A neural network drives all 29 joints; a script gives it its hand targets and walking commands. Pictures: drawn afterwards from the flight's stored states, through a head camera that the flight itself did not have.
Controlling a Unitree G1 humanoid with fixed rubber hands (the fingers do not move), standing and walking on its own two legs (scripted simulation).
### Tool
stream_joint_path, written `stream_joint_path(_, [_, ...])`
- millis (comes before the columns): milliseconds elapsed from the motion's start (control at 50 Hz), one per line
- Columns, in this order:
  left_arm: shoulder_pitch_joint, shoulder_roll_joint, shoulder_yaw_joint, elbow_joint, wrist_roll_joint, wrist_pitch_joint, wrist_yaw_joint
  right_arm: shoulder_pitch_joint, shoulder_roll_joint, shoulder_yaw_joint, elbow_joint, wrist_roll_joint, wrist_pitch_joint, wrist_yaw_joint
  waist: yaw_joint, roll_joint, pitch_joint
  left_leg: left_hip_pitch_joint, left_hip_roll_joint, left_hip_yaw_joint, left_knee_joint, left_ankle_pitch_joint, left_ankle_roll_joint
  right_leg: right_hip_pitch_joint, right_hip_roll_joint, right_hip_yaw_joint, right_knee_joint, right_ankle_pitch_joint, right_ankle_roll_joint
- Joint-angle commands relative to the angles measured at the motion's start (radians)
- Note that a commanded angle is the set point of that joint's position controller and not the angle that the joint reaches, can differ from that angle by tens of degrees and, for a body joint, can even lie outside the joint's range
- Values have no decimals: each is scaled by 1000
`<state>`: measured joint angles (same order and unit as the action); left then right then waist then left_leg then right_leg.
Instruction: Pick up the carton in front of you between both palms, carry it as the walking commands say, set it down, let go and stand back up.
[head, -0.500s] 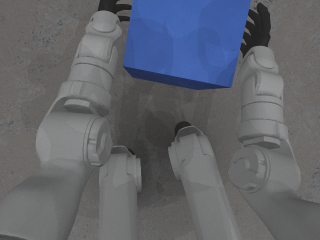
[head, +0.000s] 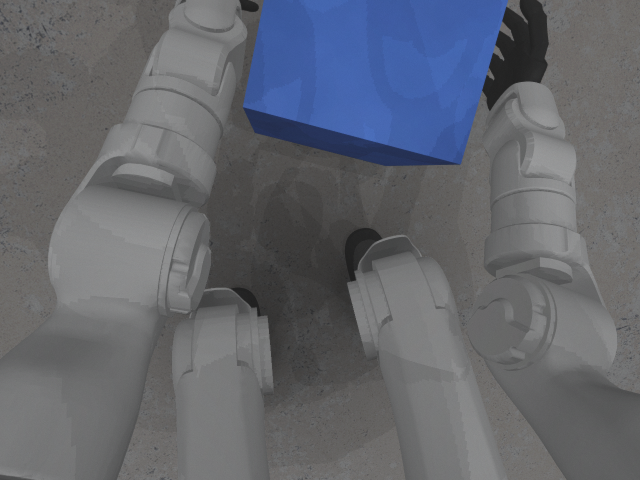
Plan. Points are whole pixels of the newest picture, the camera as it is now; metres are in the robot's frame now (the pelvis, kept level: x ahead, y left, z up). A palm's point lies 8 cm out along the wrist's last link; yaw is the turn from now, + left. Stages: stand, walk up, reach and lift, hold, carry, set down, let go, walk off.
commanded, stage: set down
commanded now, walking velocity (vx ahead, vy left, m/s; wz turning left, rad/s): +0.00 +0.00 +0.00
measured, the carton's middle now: (354, 61) +0.51 -0.14 -0.26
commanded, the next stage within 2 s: none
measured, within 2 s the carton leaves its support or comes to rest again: rests again in 0.22 s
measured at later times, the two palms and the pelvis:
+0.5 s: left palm (220, 14) +0.56 -0.01 -0.20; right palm (508, 89) +0.44 -0.29 -0.19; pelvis -0.01 +0.00 -0.02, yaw +0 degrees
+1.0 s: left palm (193, 16) +0.57 +0.02 -0.22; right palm (518, 108) +0.42 -0.31 -0.21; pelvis -0.01 +0.00 -0.02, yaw -2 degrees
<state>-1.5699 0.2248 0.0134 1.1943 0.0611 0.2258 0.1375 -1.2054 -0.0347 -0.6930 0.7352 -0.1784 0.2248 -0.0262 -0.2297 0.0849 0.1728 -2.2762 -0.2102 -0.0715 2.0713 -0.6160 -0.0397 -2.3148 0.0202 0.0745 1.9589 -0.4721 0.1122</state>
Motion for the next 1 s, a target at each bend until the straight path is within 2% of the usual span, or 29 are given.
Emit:
stream_joint_path(0, [-373, -831, -139, -129, -75, -60, -206, -627, 508, 369, -34, 73, -28, 222, -148, 181, -1047, 407, 25, 75, -189, 343, 22, 589, 35, -190, -56, 431, -48])
stream_joint_path(280, [-402, -699, -143, -114, -83, -89, -213, -600, 440, 328, 51, 89, -57, 206, -139, 171, -899, 344, 39, 61, -159, 277, 39, 537, 31, -168, -25, 379, -58])
stream_joint_path(420, [-353, -620, -97, -62, -40, -90, -221, -588, 391, 297, 100, 80, -66, 200, -109, 145, -799, 294, 43, 58, -148, 223, 52, 501, 32, -156, -13, 328, -60])
stream_joint_path(620, [-310, -483, -44, -1, 14, -86, -224, -529, 276, 225, 164, 56, -71, 180, -76, 149, -683, 273, 54, 45, -139, 164, 60, 430, 32, -146, -1, 235, -70])
stream_joint_path(680, [-331, -442, -55, -9, 11, -90, -219, -510, 247, 204, 185, 54, -81, 169, -83, 143, -681, 291, 62, 39, -137, 163, 57, 427, 26, -150, 6, 231, -66])
stream_joint_path(740, [-361, -367, -83, -27, -7, -96, -207, -468, 187, 170, 229, 54, -99, 148, -108, 137, -697, 328, 76, 30, -134, 171, 46, 437, 15, -162, 12, 244, -54])
stream_joint_path(780, [-340, -172, -81, -48, -25, -106, -169, -375, 15, 113, 262, 55, -126, 106, -130, 134, -717, 372, 97, 23, -133, 187, 33, 449, 1, -174, 14, 260, -44])
stream_joint_path(820, [-317, 101, -88, -64, -64, -114, -108, -260, -246, 67, 293, 81, -172, 35, -154, 135, -744, 415, 123, 10, -133, 210, 20, 468, -16, -182, 8, 289, -39])
stream_joint_path(840, [-328, 188, -99, -60, -78, -115, -81, -236, -325, 61, 312, 98, -197, -2, -160, 142, -755, 436, 136, -2, -131, 221, 15, 472, -25, -179, 5, 302, -39])
stream_joint_path(900, [-362, 209, -159, -61, -134, -115, -71, -264, -379, 105, 321, 165, -238, -40, -162, 173, -792, 475, 157, -22, -121, 248, 9, 476, -41, -165, 2, 331, -43])
stream_joint_path(980, [-385, 179, -233, -118, -203, -121, -82, -293, -392, 199, 310, 279, -264, -38, -169, 192, -878, 506, 168, -14, -96, 292, 6, 537, -54, -153, -3, 412, -51])
